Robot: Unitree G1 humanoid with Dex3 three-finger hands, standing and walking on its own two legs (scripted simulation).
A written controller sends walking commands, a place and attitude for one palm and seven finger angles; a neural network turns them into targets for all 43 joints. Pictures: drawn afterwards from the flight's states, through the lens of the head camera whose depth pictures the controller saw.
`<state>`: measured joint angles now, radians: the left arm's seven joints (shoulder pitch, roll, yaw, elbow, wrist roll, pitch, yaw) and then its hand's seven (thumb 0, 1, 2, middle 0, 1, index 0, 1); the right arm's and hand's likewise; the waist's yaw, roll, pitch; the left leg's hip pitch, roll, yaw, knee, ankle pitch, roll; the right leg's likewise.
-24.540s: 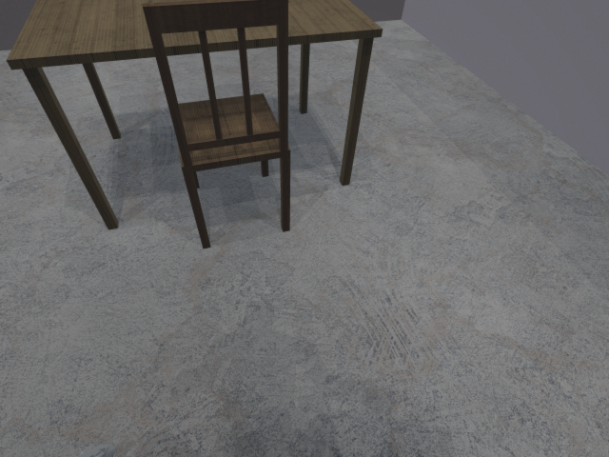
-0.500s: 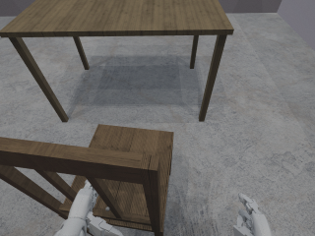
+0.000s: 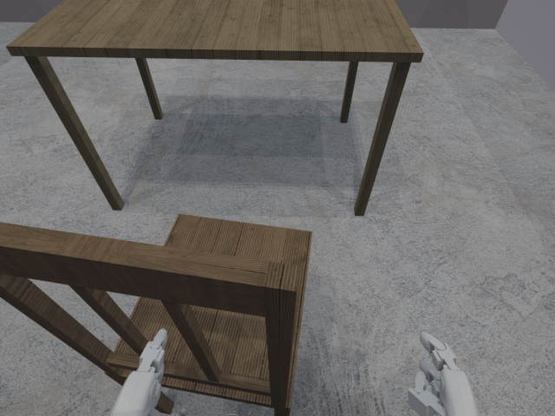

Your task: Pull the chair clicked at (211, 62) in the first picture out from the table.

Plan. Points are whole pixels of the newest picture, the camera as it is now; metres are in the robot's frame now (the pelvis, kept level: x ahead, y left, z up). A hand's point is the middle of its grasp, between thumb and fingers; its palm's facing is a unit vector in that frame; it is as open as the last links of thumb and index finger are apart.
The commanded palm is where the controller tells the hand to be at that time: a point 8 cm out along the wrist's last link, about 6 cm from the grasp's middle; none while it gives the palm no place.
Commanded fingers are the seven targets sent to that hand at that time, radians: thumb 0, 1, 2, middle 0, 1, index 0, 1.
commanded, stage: draw the fingers out of the gap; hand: left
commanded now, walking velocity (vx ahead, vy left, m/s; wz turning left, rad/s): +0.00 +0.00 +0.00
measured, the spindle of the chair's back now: (129, 333) +0.25 +0.23 -0.02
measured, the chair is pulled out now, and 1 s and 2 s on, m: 0.60 0.60 0.59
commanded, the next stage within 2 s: draw the hand back to the body in 0.34 s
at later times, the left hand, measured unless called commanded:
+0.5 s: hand out of the picture +0.09 +0.13 -0.01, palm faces -0.01 -0.99 -0.10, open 17.5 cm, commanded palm +0.05 +0.19 +0.02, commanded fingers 0.00 -0.55 0.20 0.00 0.00 0.00 0.00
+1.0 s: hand out of the picture +0.12 +0.17 +0.09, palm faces +0.04 -0.99 -0.15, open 17.3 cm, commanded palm +0.08 +0.24 +0.11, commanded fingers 0.00 -0.26 0.34 -0.04 -0.06 -0.04 -0.06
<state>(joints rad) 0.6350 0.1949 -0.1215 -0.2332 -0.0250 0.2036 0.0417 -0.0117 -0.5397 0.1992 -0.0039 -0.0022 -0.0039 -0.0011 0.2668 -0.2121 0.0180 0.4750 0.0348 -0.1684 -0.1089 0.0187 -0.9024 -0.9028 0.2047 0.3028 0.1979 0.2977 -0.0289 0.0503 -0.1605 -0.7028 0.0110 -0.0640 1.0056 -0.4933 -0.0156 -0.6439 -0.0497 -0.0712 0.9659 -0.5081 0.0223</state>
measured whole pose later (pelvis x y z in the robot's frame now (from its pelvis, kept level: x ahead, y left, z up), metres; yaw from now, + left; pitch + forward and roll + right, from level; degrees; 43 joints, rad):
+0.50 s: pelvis +0.00 +0.01 -0.01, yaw +0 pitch +12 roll -2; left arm 0.94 0.18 -0.15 -0.42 -0.01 0.14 0.01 -0.01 -0.54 0.20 0.00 0.00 0.00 0.00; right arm 0.27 -0.18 -0.01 0.41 0.05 -0.15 -0.12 0.02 -0.90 -0.90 0.21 0.30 0.20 0.30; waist 0.00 0.04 -0.21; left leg -0.77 0.01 -0.06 1.09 -0.53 -0.01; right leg -0.70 -0.05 -0.07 1.04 -0.54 0.03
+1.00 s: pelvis -0.02 +0.00 -0.01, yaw -1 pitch +8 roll -3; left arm 0.80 0.27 0.10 -0.47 -0.22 -0.20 -0.13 -0.01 -0.50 0.22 -0.01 -0.01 -0.01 -0.01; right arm 0.25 -0.16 0.00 0.51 0.08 -0.21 -0.12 0.02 -0.90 -0.90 0.20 0.30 0.20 0.30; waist 0.04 0.07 -0.15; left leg -0.70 0.03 -0.07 1.07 -0.50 -0.02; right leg -0.63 -0.03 -0.07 1.00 -0.50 0.02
